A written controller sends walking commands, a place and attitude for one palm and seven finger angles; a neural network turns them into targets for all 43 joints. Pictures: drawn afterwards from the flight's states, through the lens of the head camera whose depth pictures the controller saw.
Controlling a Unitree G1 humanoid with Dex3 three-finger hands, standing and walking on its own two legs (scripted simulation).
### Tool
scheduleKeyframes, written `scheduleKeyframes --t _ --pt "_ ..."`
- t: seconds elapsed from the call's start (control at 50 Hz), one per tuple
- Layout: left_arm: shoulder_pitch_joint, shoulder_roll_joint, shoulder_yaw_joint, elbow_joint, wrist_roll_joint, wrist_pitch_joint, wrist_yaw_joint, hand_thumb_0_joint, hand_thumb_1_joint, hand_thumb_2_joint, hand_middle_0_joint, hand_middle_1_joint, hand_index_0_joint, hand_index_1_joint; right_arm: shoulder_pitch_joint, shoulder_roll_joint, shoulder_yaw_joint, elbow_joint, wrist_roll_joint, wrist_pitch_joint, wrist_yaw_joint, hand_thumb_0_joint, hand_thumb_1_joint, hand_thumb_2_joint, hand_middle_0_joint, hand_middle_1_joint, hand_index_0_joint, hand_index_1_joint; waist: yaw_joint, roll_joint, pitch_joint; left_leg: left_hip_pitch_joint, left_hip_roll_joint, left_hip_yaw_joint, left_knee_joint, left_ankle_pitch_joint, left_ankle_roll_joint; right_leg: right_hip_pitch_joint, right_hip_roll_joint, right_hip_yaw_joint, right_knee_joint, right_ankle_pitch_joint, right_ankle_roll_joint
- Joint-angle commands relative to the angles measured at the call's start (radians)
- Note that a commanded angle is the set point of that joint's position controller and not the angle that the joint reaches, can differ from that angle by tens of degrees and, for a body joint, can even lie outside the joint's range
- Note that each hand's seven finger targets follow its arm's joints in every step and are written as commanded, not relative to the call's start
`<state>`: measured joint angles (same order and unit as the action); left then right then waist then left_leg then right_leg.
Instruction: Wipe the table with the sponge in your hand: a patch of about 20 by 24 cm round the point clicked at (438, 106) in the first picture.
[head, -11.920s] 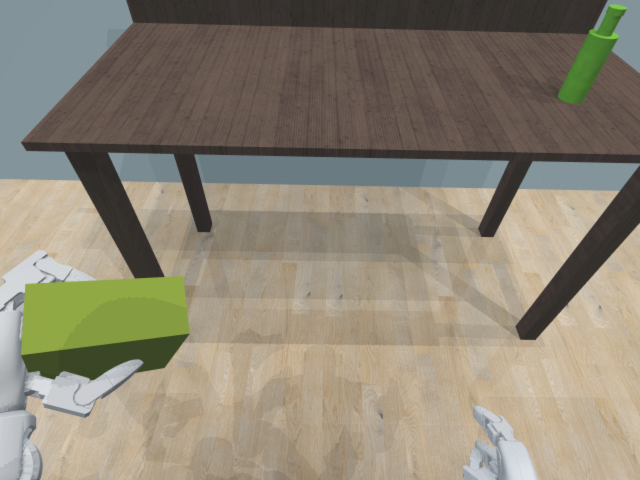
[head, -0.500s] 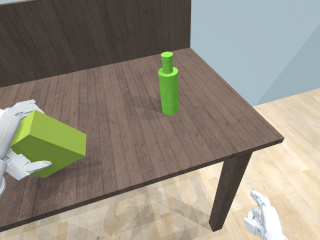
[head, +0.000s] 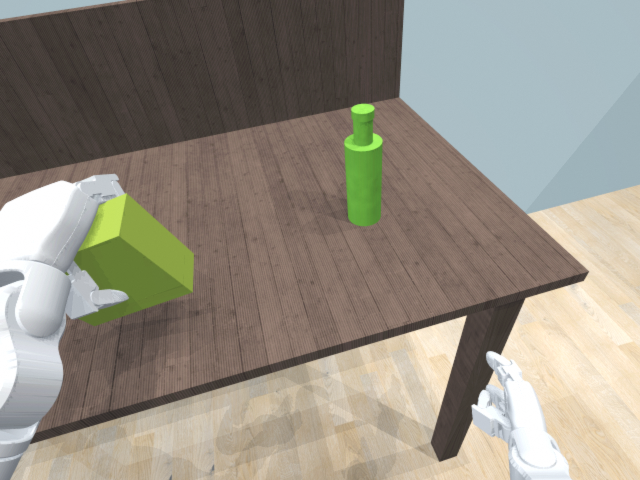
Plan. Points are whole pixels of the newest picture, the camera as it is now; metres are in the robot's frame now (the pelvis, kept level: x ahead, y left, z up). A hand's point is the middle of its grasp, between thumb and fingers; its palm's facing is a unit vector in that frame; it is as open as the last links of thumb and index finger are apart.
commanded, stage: turn the palm down, sponge in hand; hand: left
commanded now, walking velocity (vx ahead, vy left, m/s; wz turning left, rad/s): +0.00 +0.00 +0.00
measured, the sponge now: (121, 274) +0.25 +0.27 +0.18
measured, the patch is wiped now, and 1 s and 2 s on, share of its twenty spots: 0.00 0.00 0.00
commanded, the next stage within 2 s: move the sponge above the wiping area in 0.68 s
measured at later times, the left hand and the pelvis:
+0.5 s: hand (89, 238) +0.25 +0.28 +0.23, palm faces +0.32 -0.09 -0.94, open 9.9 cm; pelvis +0.00 +0.00 +0.00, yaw +0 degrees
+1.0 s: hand (100, 239) +0.26 +0.27 +0.23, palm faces +0.29 -0.09 -0.95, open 9.9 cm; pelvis +0.00 -0.01 +0.00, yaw -1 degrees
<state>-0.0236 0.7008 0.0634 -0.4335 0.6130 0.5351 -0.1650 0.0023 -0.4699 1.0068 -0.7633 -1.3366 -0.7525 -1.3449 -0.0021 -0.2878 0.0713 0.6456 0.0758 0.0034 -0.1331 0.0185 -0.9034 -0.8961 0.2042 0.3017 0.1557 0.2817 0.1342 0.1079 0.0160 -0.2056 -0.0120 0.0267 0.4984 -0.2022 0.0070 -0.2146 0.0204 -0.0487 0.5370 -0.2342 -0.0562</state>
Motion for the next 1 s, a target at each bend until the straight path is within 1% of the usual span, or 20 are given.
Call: scheduleKeyframes --t 0.0,0.06,0.18,0.22,0.26,0.32,0.36,0.42,0.46,0.52,0.56,0.64,0.66,0.7,0.76,0.82,0.86,0.9,0.96,0.98 --pt "-0.370 0.295 0.214 -0.146 0.089 -0.002 0.072 0.000 0.100 1.300 -1.200 -1.600 -1.200 -1.600 -0.303 -0.059 -0.008 -0.195 -0.006 -0.070 0.017 0.000 -0.900 -0.900 0.200 0.300 0.200 0.300 0.030 0.003 -0.227 0.032 0.008 -0.084 -0.093 0.043 0.002 0.064 -0.055 0.126 -0.127 -0.045 0.000" --pt "-0.385 0.279 0.205 -0.132 0.099 0.011 0.070 0.000 0.100 1.300 -1.200 -1.600 -1.200 -1.600 -0.355 -0.050 -0.002 -0.202 0.002 -0.072 0.021 0.000 -0.900 -0.900 0.200 0.300 0.200 0.300 0.036 -0.008 -0.196 0.029 0.002 -0.091 -0.106 0.022 0.000 0.052 -0.041 0.155 -0.147 -0.061 -0.012" --pt "-0.335 0.204 0.136 -0.101 0.127 0.005 0.058 0.000 0.100 1.300 -1.200 -1.600 -1.200 -1.600 -0.320 -0.058 -0.009 -0.204 0.001 -0.064 0.027 0.000 -0.900 -0.900 0.200 0.300 0.200 0.300 0.028 -0.037 -0.189 0.013 0.008 -0.080 -0.115 -0.023 0.005 0.048 -0.053 0.121 -0.148 -0.075 -0.003" --pt "-0.341 0.216 0.138 -0.114 0.141 -0.006 0.063 0.000 0.100 1.300 -1.200 -1.600 -1.200 -1.600 -0.313 -0.061 -0.012 -0.200 -0.002 -0.061 0.026 0.000 -0.900 -0.900 0.200 0.300 0.200 0.300 0.028 -0.032 -0.192 0.028 0.007 -0.086 -0.123 -0.029 0.007 0.041 -0.049 0.113 -0.145 -0.075 0.001" --pt "-0.353 0.252 0.175 -0.135 0.158 -0.008 0.077 0.000 0.100 1.300 -1.200 -1.600 -1.200 -1.600 -0.351 -0.050 -0.006 -0.208 0.001 -0.073 0.026 0.000 -0.900 -0.900 0.200 0.300 0.200 0.300 0.035 -0.016 -0.199 0.025 -0.001 -0.087 -0.120 -0.044 0.005 0.046 -0.041 0.159 -0.154 -0.108 -0.011" --pt "-0.376 0.251 0.167 -0.117 0.165 -0.017 0.089 0.000 0.100 1.300 -1.200 -1.600 -1.200 -1.600 -0.315 -0.061 -0.015 -0.191 -0.011 -0.070 0.024 0.000 -0.900 -0.900 0.200 0.300 0.200 0.300 0.034 -0.024 -0.211 0.040 -0.002 -0.079 -0.105 0.009 0.008 0.050 -0.050 0.139 -0.150 -0.073 -0.007" --pt "-0.411 0.277 0.195 -0.140 0.166 -0.016 0.097 0.000 0.100 1.300 -1.200 -1.600 -1.200 -1.600 -0.352 -0.051 -0.010 -0.197 -0.004 -0.079 0.025 0.000 -0.900 -0.900 0.200 0.300 0.200 0.300 0.039 0.002 -0.214 0.046 -0.007 -0.085 -0.110 -0.008 0.003 0.053 -0.041 0.178 -0.160 -0.098 -0.018" --pt "-0.400 0.239 0.158 -0.093 0.166 -0.018 0.096 0.000 0.100 1.300 -1.200 -1.600 -1.200 -1.600 -0.313 -0.060 -0.016 -0.183 -0.012 -0.073 0.025 0.000 -0.900 -0.900 0.200 0.300 0.200 0.300 0.036 -0.020 -0.208 0.055 -0.002 -0.080 -0.110 0.028 0.006 0.051 -0.049 0.138 -0.155 -0.059 -0.008" --pt "-0.403 0.254 0.180 -0.116 0.165 -0.015 0.095 0.000 0.100 1.300 -1.200 -1.600 -1.200 -1.600 -0.351 -0.049 -0.011 -0.194 -0.003 -0.083 0.030 0.000 -0.900 -0.900 0.200 0.300 0.200 0.300 0.042 0.006 -0.207 0.052 -0.006 -0.085 -0.116 0.010 0.001 0.058 -0.042 0.176 -0.165 -0.076 -0.020" --pt "-0.364 0.212 0.144 -0.085 0.160 -0.015 0.087 0.000 0.100 1.300 -1.200 -1.600 -1.200 -1.600 -0.309 -0.058 -0.019 -0.184 -0.009 -0.076 0.032 0.000 -0.900 -0.900 0.200 0.300 0.200 0.300 0.034 -0.034 -0.199 0.053 0.001 -0.069 -0.102 0.041 0.006 0.050 -0.054 0.149 -0.168 -0.048 -0.007" --pt "-0.366 0.225 0.162 -0.095 0.159 -0.009 0.084 0.000 0.100 1.300 -1.200 -1.600 -1.200 -1.600 -0.342 -0.050 -0.012 -0.196 -0.001 -0.081 0.034 0.000 -0.900 -0.900 0.200 0.300 0.200 0.300 0.037 -0.026 -0.188 0.048 -0.003 -0.076 -0.109 0.021 0.003 0.046 -0.045 0.177 -0.176 -0.071 -0.016" --pt "-0.350 0.218 0.147 -0.095 0.156 -0.012 0.081 0.000 0.100 1.300 -1.200 -1.600 -1.200 -1.600 -0.303 -0.060 -0.020 -0.193 -0.005 -0.071 0.033 0.000 -0.900 -0.900 0.200 0.300 0.200 0.300 0.033 -0.049 -0.206 0.051 -0.001 -0.066 -0.098 0.039 0.008 0.048 -0.057 0.154 -0.173 -0.056 -0.001" --pt "-0.360 0.239 0.171 -0.101 0.158 -0.007 0.082 0.000 0.100 1.300 -1.200 -1.600 -1.200 -1.600 -0.343 -0.051 -0.014 -0.201 -0.001 -0.080 0.033 0.000 -0.900 -0.900 0.200 0.300 0.200 0.300 0.037 -0.037 -0.197 0.049 -0.005 -0.070 -0.097 0.017 0.005 0.043 -0.051 0.194 -0.188 -0.098 -0.013" --pt "-0.368 0.227 0.154 -0.085 0.160 -0.012 0.086 0.000 0.100 1.300 -1.200 -1.600 -1.200 -1.600 -0.308 -0.057 -0.019 -0.193 -0.007 -0.079 0.033 0.000 -0.900 -0.900 0.200 0.300 0.200 0.300 0.031 -0.053 -0.208 0.050 -0.002 -0.062 -0.088 0.035 0.007 0.043 -0.061 0.170 -0.180 -0.085 -0.002" --pt "-0.383 0.261 0.182 -0.124 0.165 -0.012 0.090 0.000 0.100 1.300 -1.200 -1.600 -1.200 -1.600 -0.345 -0.053 -0.015 -0.201 -0.005 -0.086 0.034 0.000 -0.900 -0.900 0.200 0.300 0.200 0.300 0.040 -0.010 -0.224 0.060 -0.008 -0.067 -0.084 0.044 0.004 0.055 -0.053 0.209 -0.184 -0.084 -0.016" --pt "-0.337 0.231 0.166 -0.114 0.162 -0.015 0.090 0.000 0.100 1.300 -1.200 -1.600 -1.200 -1.600 -0.303 -0.059 -0.022 -0.194 -0.012 -0.081 0.039 0.000 -0.900 -0.900 0.200 0.300 0.200 0.300 0.041 -0.032 -0.224 0.061 -0.002 -0.065 -0.086 0.088 0.007 0.067 -0.059 0.160 -0.167 -0.017 -0.005" --pt "-0.336 0.256 0.193 -0.087 0.165 -0.007 0.087 0.000 0.100 1.300 -1.200 -1.600 -1.200 -1.600 -0.336 -0.053 -0.016 -0.197 -0.006 -0.084 0.039 0.000 -0.900 -0.900 0.200 0.300 0.200 0.300 0.041 -0.035 -0.193 0.051 -0.004 -0.068 -0.085 0.070 0.004 0.050 -0.052 0.200 -0.185 -0.052 -0.015" --pt "-0.333 0.220 0.157 -0.073 0.164 -0.014 0.085 0.000 0.100 1.300 -1.200 -1.600 -1.200 -1.600 -0.298 -0.056 -0.019 -0.189 -0.008 -0.080 0.040 0.000 -0.900 -0.900 0.200 0.300 0.200 0.300 0.031 -0.052 -0.195 0.050 0.000 -0.060 -0.087 0.071 0.006 0.048 -0.062 0.165 -0.180 -0.043 -0.002" --pt "-0.310 0.244 0.183 -0.090 0.164 -0.014 0.080 0.000 0.100 1.300 -1.200 -1.600 -1.200 -1.600 -0.334 -0.054 -0.018 -0.201 -0.004 -0.083 0.039 0.000 -0.900 -0.900 0.200 0.300 0.200 0.300 0.039 -0.041 -0.193 0.055 -0.004 -0.064 -0.084 0.056 0.006 0.044 -0.052 0.198 -0.190 -0.067 -0.011" --pt "-0.343 0.218 0.148 -0.078 0.167 -0.017 0.080 0.000 0.100 1.300 -1.200 -1.600 -1.200 -1.600 -0.309 -0.057 -0.018 -0.193 -0.007 -0.082 0.038 0.000 -0.900 -0.900 0.200 0.300 0.200 0.300 0.029 -0.035 -0.198 0.050 -0.002 -0.059 -0.084 0.054 0.007 0.043 -0.061 0.168 -0.182 -0.063 -0.004"
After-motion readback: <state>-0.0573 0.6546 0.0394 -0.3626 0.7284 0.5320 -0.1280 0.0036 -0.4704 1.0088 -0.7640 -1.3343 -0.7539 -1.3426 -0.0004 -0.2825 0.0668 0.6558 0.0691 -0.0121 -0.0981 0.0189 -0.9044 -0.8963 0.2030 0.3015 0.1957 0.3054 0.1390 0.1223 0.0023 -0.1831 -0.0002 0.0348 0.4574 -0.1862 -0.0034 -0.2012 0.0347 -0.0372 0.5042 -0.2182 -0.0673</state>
